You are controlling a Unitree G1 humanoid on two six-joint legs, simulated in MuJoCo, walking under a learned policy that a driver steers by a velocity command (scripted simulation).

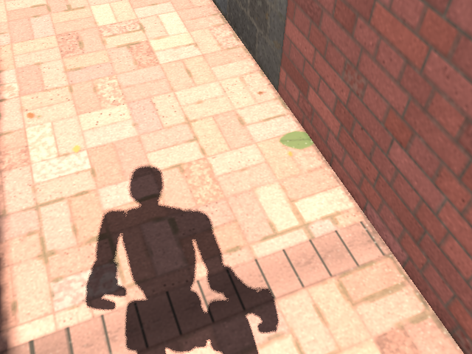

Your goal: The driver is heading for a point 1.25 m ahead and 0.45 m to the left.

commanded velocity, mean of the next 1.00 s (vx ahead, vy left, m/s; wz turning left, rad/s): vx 0.02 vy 0.00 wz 0.42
